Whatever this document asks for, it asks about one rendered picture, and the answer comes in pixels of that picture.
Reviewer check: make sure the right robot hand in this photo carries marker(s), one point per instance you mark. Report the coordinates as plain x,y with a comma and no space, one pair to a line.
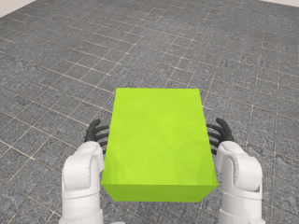
225,134

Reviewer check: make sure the carton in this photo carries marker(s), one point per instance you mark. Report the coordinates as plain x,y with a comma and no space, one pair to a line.
158,148

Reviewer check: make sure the left robot hand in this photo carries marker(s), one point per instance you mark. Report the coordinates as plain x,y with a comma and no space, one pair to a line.
91,134

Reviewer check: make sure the robot right forearm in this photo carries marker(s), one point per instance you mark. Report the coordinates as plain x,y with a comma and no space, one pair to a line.
242,185

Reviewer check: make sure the robot left forearm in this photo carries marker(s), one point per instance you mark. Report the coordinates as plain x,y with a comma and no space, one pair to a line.
81,186

